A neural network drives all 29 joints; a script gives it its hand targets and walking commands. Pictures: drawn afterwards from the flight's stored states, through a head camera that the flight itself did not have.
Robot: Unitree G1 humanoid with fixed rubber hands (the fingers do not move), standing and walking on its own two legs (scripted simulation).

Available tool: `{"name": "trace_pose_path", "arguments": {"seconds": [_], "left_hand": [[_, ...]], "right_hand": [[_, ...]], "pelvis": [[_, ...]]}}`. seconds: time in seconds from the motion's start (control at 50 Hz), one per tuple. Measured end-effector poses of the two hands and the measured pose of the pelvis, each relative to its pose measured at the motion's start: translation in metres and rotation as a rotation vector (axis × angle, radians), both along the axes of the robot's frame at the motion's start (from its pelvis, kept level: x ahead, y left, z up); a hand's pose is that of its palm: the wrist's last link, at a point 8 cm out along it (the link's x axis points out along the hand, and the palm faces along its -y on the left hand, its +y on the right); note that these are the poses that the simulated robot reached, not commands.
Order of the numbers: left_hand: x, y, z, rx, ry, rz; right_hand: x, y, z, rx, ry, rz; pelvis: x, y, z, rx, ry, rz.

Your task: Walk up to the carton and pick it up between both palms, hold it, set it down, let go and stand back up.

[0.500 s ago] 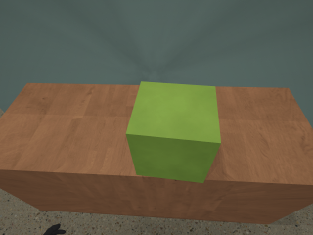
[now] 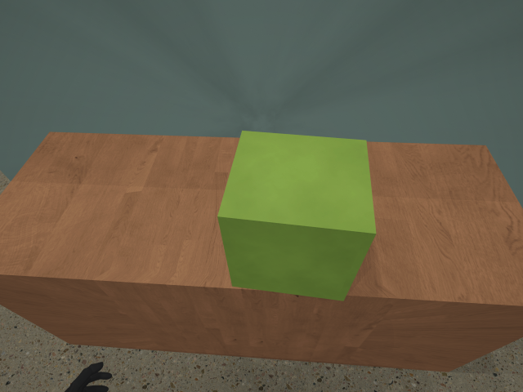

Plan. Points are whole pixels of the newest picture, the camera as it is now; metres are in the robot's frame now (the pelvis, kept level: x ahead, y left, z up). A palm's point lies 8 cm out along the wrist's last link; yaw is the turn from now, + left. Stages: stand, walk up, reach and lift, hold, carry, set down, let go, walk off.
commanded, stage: walk up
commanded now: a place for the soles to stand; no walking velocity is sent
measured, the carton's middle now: (294, 218) +0.44 -0.03 -0.04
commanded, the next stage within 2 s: reach and lift in 0.14 s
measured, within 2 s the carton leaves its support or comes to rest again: neither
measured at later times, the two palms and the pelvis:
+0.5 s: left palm (103, 345) +0.20 +0.27 -0.04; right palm out of the picture +0.16 -0.33 -0.04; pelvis +0.00 -0.01 +0.02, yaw -2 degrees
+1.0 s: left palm (107, 360) +0.18 +0.26 -0.05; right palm out of the picture +0.15 -0.30 -0.05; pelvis +0.01 -0.02 +0.02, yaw -1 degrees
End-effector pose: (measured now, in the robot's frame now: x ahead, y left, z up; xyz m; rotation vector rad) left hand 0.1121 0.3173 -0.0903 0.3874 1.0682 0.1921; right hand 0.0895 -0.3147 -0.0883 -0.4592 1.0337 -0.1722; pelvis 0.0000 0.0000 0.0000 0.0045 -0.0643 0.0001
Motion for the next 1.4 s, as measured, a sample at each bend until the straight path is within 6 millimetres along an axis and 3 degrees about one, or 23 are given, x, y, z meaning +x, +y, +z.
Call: {"name": "trace_pose_path", "arguments": {"seconds": [0.16,0.22,0.28,0.36,0.44,0.5,0.62,0.68,0.92,1.16,1.4], "left_hand": [[-0.019,-0.015,0.006,0.016,0.013,-0.007],[-0.018,-0.014,0.009,0.023,0.106,0.03],[0.008,-0.019,0.014,0.007,0.085,0.03],[0.064,-0.032,0.04,-0.03,-0.094,-0.013],[0.094,-0.041,0.057,-0.042,-0.183,-0.047],[0.087,-0.045,0.05,-0.048,-0.137,-0.051],[0.046,-0.048,0.033,-0.053,-0.053,-0.035],[0.035,-0.048,0.031,-0.051,-0.055,-0.039],[0.072,-0.056,0.048,-0.069,-0.221,-0.082],[0.051,-0.059,0.041,-0.105,-0.238,-0.053],[0.064,-0.06,0.055,-0.122,-0.365,-0.071]], "right_hand": [[-0.01,-0.016,-0.004,0.008,0.029,-0.015],[0.001,-0.021,0.0,0.009,-0.006,0.017],[0.026,-0.024,0.014,0.001,-0.081,0.026],[0.062,-0.022,0.043,-0.011,-0.215,0.041],[0.073,-0.018,0.056,0.005,-0.237,0.037],[0.066,-0.013,0.051,0.04,-0.207,0.01],[0.056,-0.003,0.038,0.078,-0.187,-0.007],[0.058,0.0,0.036,0.083,-0.211,-0.009],[0.063,0.006,0.035,0.1,-0.272,-0.02],[0.058,0.031,0.031,0.167,-0.327,-0.01],[0.071,0.051,0.039,0.219,-0.432,0.002]], "pelvis": [[-0.008,-0.016,0.003,0.021,0.009,-0.002],[-0.008,-0.016,0.005,0.003,0.053,-0.013],[-0.009,-0.015,0.008,-0.008,0.067,-0.026],[-0.005,-0.012,0.01,-0.019,0.086,-0.031],[-0.003,-0.01,0.013,-0.019,0.105,-0.03],[-0.003,-0.01,0.016,-0.017,0.119,-0.029],[0.002,-0.014,0.019,-0.009,0.14,-0.026],[0.003,-0.016,0.02,-0.006,0.143,-0.026],[0.007,-0.017,0.02,-0.004,0.148,-0.025],[0.019,-0.021,0.019,0.0,0.164,-0.024],[0.023,-0.019,0.019,-0.003,0.17,-0.025]]}}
